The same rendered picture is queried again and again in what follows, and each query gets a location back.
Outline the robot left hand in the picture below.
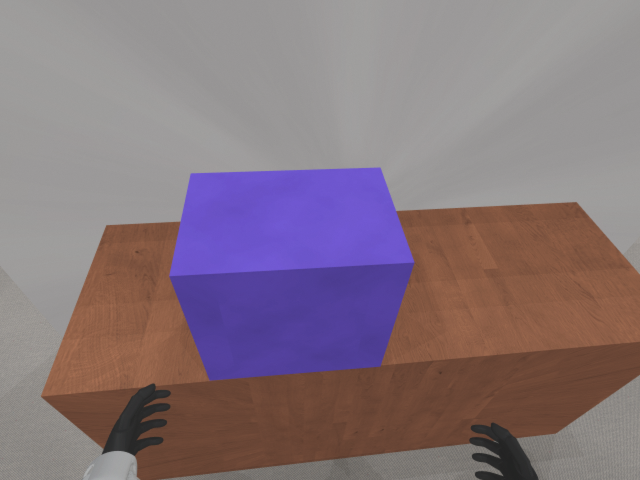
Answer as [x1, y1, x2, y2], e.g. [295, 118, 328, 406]
[102, 383, 171, 456]

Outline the robot right hand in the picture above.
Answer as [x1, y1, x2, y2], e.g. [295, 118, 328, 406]
[469, 423, 539, 480]

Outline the robot left forearm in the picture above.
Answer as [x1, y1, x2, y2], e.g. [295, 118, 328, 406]
[81, 451, 137, 480]

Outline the pedestal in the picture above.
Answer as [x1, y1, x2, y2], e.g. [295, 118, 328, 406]
[41, 202, 640, 480]

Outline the carton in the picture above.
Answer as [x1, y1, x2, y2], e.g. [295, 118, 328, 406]
[169, 168, 415, 381]

